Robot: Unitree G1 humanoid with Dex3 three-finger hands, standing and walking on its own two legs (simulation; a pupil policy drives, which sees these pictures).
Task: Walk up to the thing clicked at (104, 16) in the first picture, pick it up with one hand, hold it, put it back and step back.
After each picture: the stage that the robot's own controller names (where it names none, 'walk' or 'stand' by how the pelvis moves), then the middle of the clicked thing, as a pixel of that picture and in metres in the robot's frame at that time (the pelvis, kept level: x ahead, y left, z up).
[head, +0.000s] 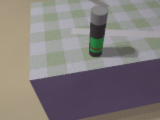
stand; (97, 34) +0.60 -0.06 +0.01
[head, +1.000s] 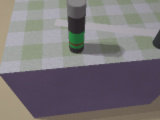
sink last; (76, 28) +0.56 +0.04 +0.04
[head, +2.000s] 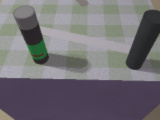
stand; (34, 38) +0.50 +0.21 +0.05
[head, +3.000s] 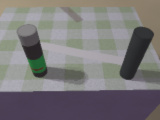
stand; (34, 54) +0.49 +0.21 +0.01
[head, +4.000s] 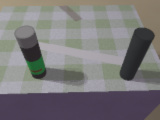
stand; (33, 55) +0.48 +0.21 +0.01
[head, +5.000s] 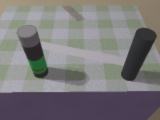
stand; (35, 54) +0.48 +0.21 +0.01
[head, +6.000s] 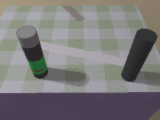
stand; (34, 55) +0.48 +0.21 +0.01
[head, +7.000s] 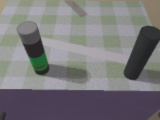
rise first; (35, 51) +0.48 +0.21 +0.01
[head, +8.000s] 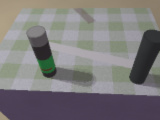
go down; (43, 54) +0.49 +0.20 +0.01
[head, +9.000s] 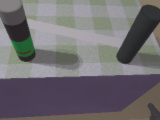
go down; (19, 34) +0.50 +0.18 +0.05
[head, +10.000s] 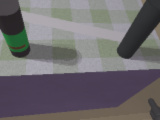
go down; (12, 26) +0.49 +0.19 +0.08
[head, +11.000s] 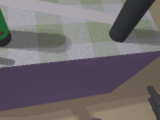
close in; out of the picture +0.50 +0.20 +0.12
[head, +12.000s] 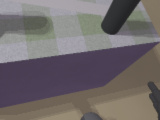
close; out of the picture +0.56 +0.22 +0.13
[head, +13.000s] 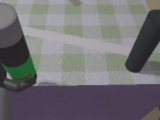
lift; (14, 55) +0.33 +0.18 +0.17
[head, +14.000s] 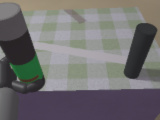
lift; (22, 55) +0.32 +0.17 +0.21
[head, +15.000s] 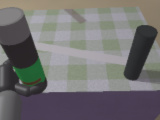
hold; (24, 58) +0.31 +0.16 +0.19
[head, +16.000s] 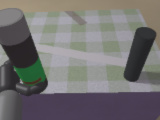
hold; (25, 58) +0.32 +0.16 +0.19
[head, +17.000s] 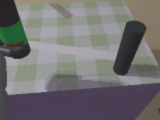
crouch; (6, 20) +0.44 +0.19 +0.22
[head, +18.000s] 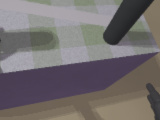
lower; out of the picture +0.51 +0.22 +0.09
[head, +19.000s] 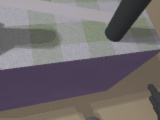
lower; out of the picture +0.51 +0.22 +0.12
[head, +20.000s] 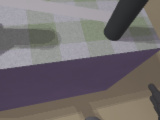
lower; out of the picture +0.51 +0.22 +0.12
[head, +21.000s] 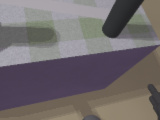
lower; out of the picture +0.52 +0.22 +0.13
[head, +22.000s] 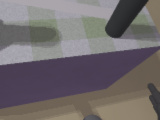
rest; out of the picture +0.52 +0.22 +0.13
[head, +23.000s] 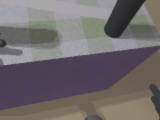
withdraw; out of the picture +0.52 +0.21 +0.13
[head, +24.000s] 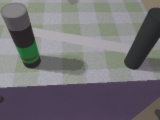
sink last; (24, 40) +0.48 +0.19 +0.07
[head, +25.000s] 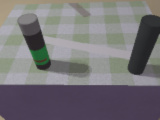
stand; (36, 45) +0.51 +0.21 +0.06
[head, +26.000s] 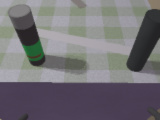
stand; (30, 39) +0.50 +0.21 +0.07
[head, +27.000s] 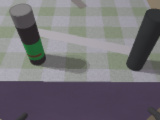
stand; (30, 38) +0.50 +0.21 +0.08
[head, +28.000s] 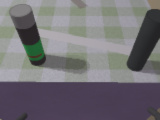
stand; (30, 39) +0.50 +0.21 +0.07
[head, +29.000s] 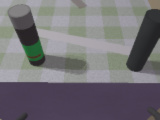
stand; (29, 39) +0.50 +0.21 +0.07
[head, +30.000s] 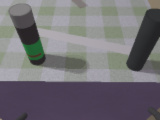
stand; (30, 38) +0.50 +0.21 +0.08
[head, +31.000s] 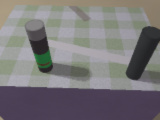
stand; (40, 49) +0.51 +0.19 +0.02
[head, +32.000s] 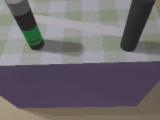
walk; (27, 25) +0.56 +0.24 +0.04
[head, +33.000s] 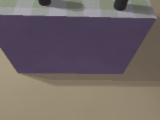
walk; out of the picture +0.85 +0.19 +0.03
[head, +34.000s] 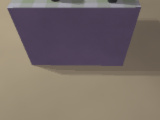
stand; out of the picture +1.13 +0.24 +0.03
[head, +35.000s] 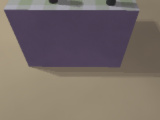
stand; out of the picture +1.11 +0.21 +0.01
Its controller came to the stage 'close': yes
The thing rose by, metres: 0.22
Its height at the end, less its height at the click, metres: +0.00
